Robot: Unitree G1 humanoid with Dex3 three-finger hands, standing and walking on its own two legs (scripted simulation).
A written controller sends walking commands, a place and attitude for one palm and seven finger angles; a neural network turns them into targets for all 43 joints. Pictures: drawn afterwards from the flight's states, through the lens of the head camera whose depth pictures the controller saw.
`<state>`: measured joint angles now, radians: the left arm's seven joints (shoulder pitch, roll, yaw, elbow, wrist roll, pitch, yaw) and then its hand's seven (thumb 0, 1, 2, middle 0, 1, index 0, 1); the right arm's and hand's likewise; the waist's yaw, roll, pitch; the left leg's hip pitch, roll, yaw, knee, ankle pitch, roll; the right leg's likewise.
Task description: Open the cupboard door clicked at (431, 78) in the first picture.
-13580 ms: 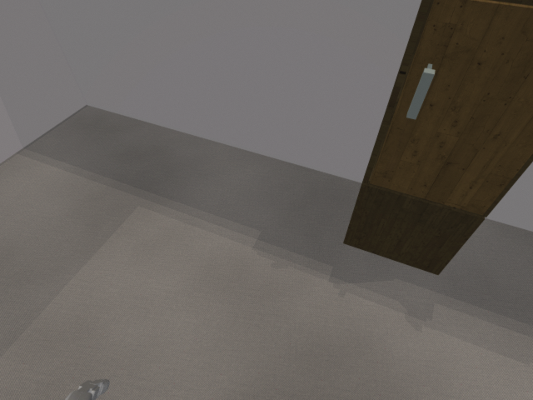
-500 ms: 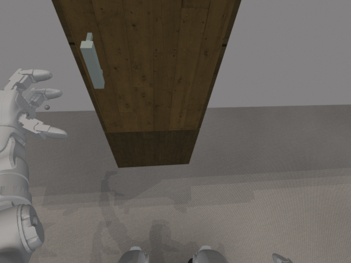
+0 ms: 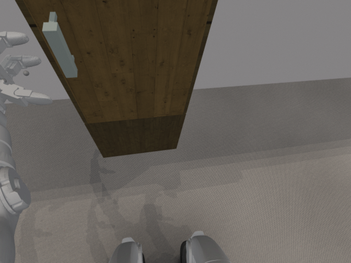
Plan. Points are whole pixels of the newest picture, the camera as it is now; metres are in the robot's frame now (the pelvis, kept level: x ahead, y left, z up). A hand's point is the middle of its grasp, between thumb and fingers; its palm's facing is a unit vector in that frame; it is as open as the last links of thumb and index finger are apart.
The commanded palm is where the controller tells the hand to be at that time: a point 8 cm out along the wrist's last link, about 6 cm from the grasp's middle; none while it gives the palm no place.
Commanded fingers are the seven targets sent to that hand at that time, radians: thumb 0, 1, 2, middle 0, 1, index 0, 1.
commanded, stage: move the hooked fingers beside the handle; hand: left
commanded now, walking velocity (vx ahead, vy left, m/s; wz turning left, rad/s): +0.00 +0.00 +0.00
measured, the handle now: (62, 46) +0.58 +0.22 +0.09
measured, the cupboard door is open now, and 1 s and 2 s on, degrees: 0 0 0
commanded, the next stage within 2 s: slide the fingers in behind the handle in 1.10 s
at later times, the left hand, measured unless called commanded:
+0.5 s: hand (29, 66) +0.52 +0.28 +0.09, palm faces +0.11 -0.99 -0.01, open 14.0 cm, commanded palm +0.50 +0.32 +0.09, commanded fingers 0.00 -0.50 0.30 -0.30 -1.20 -0.30 -1.20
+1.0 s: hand (25, 66) +0.51 +0.28 +0.10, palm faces +0.09 -1.00 -0.01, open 14.0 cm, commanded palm +0.50 +0.32 +0.08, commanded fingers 0.00 -0.50 0.30 -0.30 -1.20 -0.30 -1.20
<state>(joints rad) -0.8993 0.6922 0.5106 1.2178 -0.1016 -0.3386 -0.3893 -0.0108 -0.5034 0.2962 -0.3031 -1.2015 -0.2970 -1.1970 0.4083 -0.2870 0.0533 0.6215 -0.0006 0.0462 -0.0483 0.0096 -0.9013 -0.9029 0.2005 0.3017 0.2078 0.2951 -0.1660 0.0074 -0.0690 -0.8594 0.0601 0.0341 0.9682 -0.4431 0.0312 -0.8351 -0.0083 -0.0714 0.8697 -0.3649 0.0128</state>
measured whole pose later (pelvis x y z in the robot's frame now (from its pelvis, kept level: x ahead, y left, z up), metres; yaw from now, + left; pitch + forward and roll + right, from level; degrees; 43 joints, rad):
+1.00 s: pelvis +0.00 +0.00 +0.00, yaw +0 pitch +21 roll -5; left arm -0.95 0.74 0.53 1.23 -0.08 -0.35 -0.39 -0.01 -0.50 0.30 -0.30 -1.20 -0.30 -1.20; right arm 0.39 -0.28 0.06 0.59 -0.01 0.10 -0.03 0.01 -0.90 -0.90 0.20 0.30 0.21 0.29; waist -0.19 0.01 -0.08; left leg -0.91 0.07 0.02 1.01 -0.46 0.03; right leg -0.87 0.01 -0.08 0.88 -0.37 0.01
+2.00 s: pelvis +0.01 -0.01 +0.00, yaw +0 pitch +21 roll -4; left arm -0.92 0.58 0.46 1.19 -0.10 -0.35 -0.28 -0.01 -0.50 0.30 -0.30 -1.20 -0.30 -1.20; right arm 0.41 -0.27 0.04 0.61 -0.01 0.09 -0.01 0.01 -0.90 -0.90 0.20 0.30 0.21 0.29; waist -0.17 0.02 -0.09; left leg -0.88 0.07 0.02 0.98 -0.46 0.02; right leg -0.85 0.01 -0.08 0.88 -0.38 0.01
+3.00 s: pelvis +0.00 +0.00 -0.01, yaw +0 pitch +22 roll -4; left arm -1.02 0.58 0.42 1.25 -0.06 -0.37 -0.20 -0.01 -0.47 0.31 -0.34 -1.23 -0.35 -1.24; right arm 0.42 -0.27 0.05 0.63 -0.03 0.06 0.00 0.01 -0.90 -0.90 0.20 0.30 0.21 0.29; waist -0.19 0.02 -0.08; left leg -0.94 0.06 0.01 1.01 -0.46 0.03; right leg -0.90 -0.01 -0.08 0.91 -0.38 0.01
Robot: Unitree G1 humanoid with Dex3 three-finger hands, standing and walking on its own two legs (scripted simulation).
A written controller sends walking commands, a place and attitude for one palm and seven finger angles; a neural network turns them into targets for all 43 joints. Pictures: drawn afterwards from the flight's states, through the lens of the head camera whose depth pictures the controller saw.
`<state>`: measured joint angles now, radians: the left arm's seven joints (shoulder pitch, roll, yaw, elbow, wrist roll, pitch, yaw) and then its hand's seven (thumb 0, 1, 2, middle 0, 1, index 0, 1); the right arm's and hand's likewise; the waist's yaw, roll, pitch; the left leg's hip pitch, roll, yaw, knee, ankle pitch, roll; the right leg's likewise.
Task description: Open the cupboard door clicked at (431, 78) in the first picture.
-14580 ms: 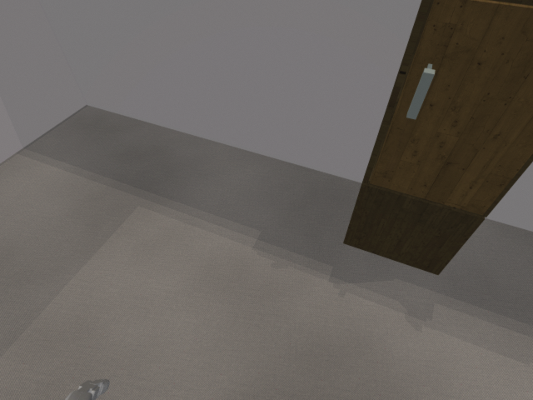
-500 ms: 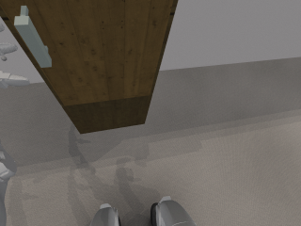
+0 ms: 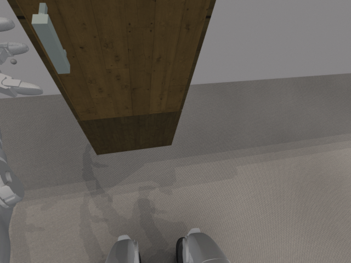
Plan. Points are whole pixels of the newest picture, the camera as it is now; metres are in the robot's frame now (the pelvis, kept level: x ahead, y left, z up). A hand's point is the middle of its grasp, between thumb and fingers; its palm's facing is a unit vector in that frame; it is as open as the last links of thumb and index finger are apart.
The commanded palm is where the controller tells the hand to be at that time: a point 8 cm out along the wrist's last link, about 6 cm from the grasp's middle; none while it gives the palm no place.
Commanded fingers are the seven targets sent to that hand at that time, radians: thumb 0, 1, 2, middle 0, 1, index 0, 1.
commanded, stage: move the hooked fingers beside the handle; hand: left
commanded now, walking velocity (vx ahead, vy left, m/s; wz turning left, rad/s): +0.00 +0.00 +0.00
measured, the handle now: (54, 40) +0.57 +0.22 +0.10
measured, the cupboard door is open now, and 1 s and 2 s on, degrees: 0 0 0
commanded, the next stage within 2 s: slide the fingers in behind the handle in 0.10 s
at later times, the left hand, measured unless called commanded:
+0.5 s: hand (31, 60) +0.52 +0.25 +0.09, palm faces +0.08 -1.00 +0.00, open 14.0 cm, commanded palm +0.50 +0.29 +0.09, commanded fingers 0.00 -0.50 0.30 -0.30 -1.20 -0.30 -1.20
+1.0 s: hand (47, 62) +0.51 +0.23 +0.09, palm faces +0.09 -1.00 +0.01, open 14.0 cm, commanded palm +0.49 +0.26 +0.09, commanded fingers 0.00 -0.50 0.30 -0.30 -1.20 -0.30 -1.20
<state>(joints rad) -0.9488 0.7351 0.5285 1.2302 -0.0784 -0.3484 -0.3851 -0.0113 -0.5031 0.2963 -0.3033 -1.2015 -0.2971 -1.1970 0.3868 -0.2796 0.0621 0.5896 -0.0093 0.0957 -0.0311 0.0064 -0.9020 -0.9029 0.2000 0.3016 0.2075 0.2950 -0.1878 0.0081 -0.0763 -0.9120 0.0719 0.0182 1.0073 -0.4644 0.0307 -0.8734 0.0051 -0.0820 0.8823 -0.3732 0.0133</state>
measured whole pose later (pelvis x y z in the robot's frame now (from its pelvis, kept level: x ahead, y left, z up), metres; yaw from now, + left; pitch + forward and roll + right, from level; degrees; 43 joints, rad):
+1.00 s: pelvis +0.01 -0.01 +0.00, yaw +0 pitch +21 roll -4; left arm -0.92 0.58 0.46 1.19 -0.10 -0.35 -0.28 -0.01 -0.50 0.30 -0.30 -1.20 -0.30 -1.20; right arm 0.41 -0.27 0.04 0.61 -0.01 0.09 -0.01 0.01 -0.90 -0.90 0.20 0.30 0.21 0.29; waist -0.17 0.02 -0.09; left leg -0.88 0.07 0.02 0.98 -0.46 0.02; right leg -0.85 0.01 -0.08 0.88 -0.38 0.01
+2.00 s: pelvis +0.00 +0.00 +0.00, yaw +1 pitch +22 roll -4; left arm -1.02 0.58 0.42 1.25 -0.06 -0.37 -0.20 -0.01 -0.47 0.31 -0.34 -1.23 -0.35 -1.24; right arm 0.42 -0.27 0.05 0.63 -0.03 0.06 0.00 0.01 -0.90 -0.90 0.20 0.30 0.21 0.29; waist -0.19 0.02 -0.08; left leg -0.94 0.06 0.01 1.01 -0.46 0.03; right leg -0.90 -0.01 -0.08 0.91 -0.38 0.01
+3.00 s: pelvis +0.01 -0.01 +0.01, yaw -1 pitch +20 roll -3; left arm -0.77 0.44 0.41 1.04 -0.11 -0.37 -0.16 0.00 0.70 0.77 -0.36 -1.35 -0.36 -1.35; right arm 0.43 -0.26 0.02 0.61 -0.01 0.08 0.02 0.01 -0.90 -0.90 0.20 0.30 0.21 0.29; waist -0.15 0.04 -0.11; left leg -0.83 0.07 0.05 0.94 -0.46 0.02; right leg -0.82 0.01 -0.04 0.87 -0.38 0.00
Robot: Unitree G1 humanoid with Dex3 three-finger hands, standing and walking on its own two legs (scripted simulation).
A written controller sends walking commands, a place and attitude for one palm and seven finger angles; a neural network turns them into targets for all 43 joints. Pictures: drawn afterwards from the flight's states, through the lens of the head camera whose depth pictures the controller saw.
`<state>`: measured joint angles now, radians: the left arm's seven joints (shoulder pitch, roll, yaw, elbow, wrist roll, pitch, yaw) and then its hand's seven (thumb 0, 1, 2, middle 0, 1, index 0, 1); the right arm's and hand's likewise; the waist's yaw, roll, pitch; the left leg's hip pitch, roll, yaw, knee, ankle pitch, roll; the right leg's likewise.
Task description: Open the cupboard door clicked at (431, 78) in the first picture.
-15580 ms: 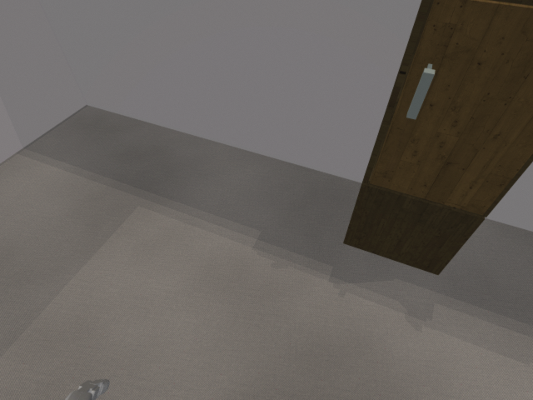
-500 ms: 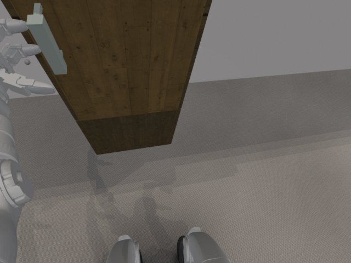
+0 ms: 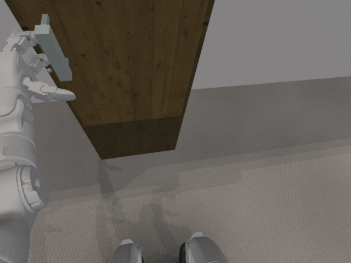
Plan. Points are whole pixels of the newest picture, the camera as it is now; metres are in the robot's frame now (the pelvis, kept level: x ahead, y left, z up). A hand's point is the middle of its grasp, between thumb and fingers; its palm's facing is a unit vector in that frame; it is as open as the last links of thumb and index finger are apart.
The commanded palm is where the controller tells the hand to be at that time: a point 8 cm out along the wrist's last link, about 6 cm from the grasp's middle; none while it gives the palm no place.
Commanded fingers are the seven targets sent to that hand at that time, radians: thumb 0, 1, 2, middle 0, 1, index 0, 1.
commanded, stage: slide the fingers in behind the handle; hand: left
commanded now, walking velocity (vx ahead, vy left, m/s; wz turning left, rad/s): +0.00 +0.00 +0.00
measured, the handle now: (56, 49) +0.57 +0.22 +0.09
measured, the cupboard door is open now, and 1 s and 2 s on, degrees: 0 0 5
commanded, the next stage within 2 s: close the thumb around the handle in 0.80 s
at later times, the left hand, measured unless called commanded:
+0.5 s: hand (63, 67) +0.52 +0.20 +0.09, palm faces +0.09 -1.00 +0.02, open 13.9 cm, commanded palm +0.49 +0.25 +0.09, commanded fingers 0.00 -0.50 0.30 -0.30 -1.20 -0.30 -1.20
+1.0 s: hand (58, 68) +0.52 +0.22 +0.08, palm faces +0.09 -1.00 +0.00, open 13.5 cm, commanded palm +0.50 +0.25 +0.09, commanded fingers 0.00 -0.16 0.44 -0.32 -1.24 -0.32 -1.24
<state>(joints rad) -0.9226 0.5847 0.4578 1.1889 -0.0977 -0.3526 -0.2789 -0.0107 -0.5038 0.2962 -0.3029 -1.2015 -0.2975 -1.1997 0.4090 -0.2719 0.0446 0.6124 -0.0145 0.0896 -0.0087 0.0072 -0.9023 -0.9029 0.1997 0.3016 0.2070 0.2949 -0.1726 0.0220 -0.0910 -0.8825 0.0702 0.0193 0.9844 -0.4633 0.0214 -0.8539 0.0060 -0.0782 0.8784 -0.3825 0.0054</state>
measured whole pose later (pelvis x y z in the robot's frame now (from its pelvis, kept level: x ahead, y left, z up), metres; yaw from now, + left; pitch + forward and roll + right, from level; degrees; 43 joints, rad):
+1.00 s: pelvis -0.01 +0.00 -0.01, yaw +1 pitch +22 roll -4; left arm -1.02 0.58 0.42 1.25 -0.06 -0.37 -0.20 -0.01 -0.47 0.31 -0.34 -1.23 -0.35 -1.24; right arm 0.42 -0.27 0.05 0.63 -0.03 0.06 0.00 0.01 -0.90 -0.90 0.20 0.30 0.21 0.29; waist -0.19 0.02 -0.08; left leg -0.94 0.06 0.01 1.01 -0.46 0.03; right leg -0.90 -0.01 -0.08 0.91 -0.38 0.01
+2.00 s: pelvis +0.01 +0.00 +0.01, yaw -1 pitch +20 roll -3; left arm -0.77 0.44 0.41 1.04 -0.11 -0.37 -0.16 0.00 0.70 0.77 -0.36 -1.35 -0.36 -1.35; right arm 0.43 -0.26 0.02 0.61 -0.01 0.08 0.02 0.01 -0.90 -0.90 0.20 0.30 0.21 0.29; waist -0.15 0.04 -0.11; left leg -0.83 0.07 0.05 0.94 -0.46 0.02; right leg -0.82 0.01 -0.04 0.87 -0.38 0.00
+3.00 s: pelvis +0.01 -0.06 +0.02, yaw +4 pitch +7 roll +1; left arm -0.01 -0.11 -0.21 0.18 0.08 -0.13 0.65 0.01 0.62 0.73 -0.34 -1.31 -0.36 -1.33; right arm 0.16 -0.19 0.00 0.60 -0.08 0.02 0.01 0.02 -0.90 -0.90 0.20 0.30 0.20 0.29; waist -0.01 0.04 -0.10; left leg -0.54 0.04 -0.03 0.83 -0.41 -0.04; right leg -0.55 -0.01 -0.12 0.85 -0.43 -0.06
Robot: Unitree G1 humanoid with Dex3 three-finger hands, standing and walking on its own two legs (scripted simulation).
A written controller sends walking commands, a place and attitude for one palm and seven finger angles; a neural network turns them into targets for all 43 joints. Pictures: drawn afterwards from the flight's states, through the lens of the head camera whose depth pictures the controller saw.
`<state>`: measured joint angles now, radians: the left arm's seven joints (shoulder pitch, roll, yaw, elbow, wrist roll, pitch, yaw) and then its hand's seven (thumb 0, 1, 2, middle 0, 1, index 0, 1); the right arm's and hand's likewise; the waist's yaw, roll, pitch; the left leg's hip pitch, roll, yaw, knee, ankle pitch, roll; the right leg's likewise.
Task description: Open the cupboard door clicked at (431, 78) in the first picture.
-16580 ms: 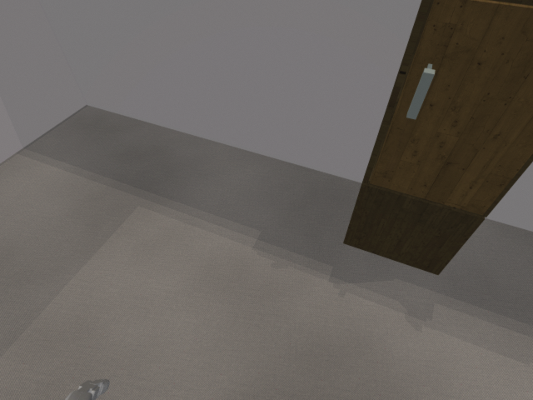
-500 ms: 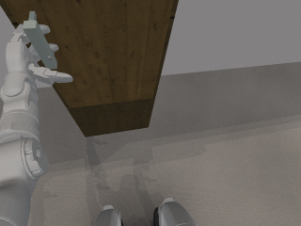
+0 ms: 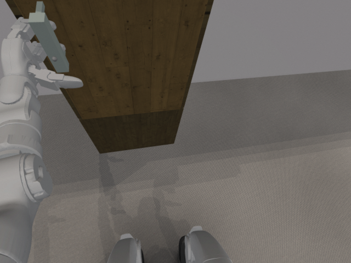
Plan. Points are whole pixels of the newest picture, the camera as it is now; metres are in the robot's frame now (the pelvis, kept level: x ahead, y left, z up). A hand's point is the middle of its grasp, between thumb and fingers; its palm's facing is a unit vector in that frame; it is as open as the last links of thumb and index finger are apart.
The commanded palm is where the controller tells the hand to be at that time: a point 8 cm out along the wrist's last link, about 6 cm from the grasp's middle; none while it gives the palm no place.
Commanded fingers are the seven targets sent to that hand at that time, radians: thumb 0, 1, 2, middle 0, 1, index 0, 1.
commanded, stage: close the thumb around the handle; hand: left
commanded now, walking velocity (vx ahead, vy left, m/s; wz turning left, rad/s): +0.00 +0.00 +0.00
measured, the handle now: (52, 38) +0.58 +0.22 +0.10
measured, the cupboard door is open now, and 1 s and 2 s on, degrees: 0 5 46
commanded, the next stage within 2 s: pull the door open along its arc in 0.60 s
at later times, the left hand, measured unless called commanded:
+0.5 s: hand (62, 58) +0.53 +0.19 +0.09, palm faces +0.07 -1.00 -0.02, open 6.4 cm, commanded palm +0.51 +0.23 +0.09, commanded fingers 0.00 0.90 0.90 -0.40 -1.35 -0.40 -1.35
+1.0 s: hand (67, 68) +0.51 +0.18 +0.09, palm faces +0.09 -1.00 -0.01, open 5.9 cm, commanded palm +0.45 +0.22 +0.09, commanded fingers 0.00 0.90 0.90 -0.40 -1.35 -0.40 -1.35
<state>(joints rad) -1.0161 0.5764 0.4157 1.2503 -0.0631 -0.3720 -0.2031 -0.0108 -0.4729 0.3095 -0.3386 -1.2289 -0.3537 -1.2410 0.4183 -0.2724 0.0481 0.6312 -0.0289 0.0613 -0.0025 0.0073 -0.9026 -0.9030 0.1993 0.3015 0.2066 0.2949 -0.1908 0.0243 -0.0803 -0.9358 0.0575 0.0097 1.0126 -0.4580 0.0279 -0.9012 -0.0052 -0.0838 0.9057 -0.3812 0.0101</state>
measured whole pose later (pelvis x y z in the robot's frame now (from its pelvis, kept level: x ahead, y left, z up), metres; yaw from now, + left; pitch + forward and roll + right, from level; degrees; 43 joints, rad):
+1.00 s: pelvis +0.01 -0.01 +0.01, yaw -2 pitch +20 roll -3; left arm -0.77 0.44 0.41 1.04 -0.11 -0.37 -0.16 0.00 0.70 0.77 -0.36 -1.35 -0.36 -1.35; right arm 0.43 -0.26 0.02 0.61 -0.01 0.08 0.02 0.01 -0.90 -0.90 0.20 0.30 0.21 0.29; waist -0.15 0.04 -0.11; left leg -0.83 0.07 0.05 0.94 -0.46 0.02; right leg -0.82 0.01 -0.04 0.87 -0.38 0.00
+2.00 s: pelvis +0.01 -0.06 +0.02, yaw +4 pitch +7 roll +1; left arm -0.01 -0.11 -0.21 0.18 0.08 -0.13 0.65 0.01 0.62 0.73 -0.34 -1.31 -0.36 -1.33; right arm 0.16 -0.19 0.00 0.60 -0.08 0.02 0.01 0.02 -0.90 -0.90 0.20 0.30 0.20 0.29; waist -0.01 0.04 -0.10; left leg -0.54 0.04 -0.03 0.83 -0.41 -0.04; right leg -0.55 -0.01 -0.12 0.85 -0.43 -0.06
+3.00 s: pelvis -0.02 -0.03 +0.02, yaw +4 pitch +7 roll +0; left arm -0.10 0.03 -0.24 0.26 0.04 -0.26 0.22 -0.01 -0.50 0.30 -0.27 -0.43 -0.18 -0.47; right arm 0.21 -0.20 0.02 0.57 -0.03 -0.01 -0.01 0.02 -0.90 -0.90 0.20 0.30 0.21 0.29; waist 0.02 0.04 -0.07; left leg -0.61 0.01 -0.01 0.90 -0.40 -0.01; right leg -0.61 -0.04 -0.10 0.90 -0.40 -0.03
